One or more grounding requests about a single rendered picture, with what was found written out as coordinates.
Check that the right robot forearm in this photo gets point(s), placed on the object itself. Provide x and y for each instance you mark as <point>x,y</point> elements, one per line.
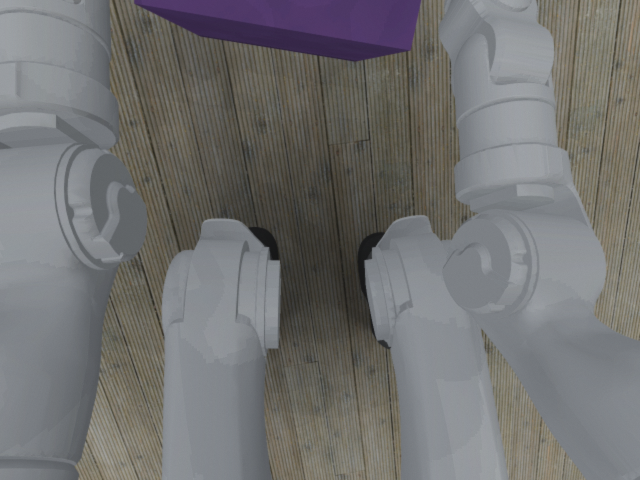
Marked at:
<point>501,78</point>

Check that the robot left shin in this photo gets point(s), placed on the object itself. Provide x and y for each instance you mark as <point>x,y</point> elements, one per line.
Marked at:
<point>174,291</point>

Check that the robot left foot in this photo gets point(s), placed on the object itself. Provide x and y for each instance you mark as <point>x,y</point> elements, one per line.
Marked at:
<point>267,240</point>

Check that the robot left upper arm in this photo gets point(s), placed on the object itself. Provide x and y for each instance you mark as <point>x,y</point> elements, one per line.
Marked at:
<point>69,215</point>

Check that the left robot forearm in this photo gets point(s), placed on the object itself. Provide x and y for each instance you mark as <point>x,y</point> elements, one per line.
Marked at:
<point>55,74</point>

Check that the robot right upper arm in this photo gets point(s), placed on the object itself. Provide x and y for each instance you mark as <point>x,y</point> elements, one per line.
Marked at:
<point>531,281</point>

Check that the carton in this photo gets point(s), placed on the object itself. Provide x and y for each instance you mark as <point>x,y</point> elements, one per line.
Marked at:
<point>352,30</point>

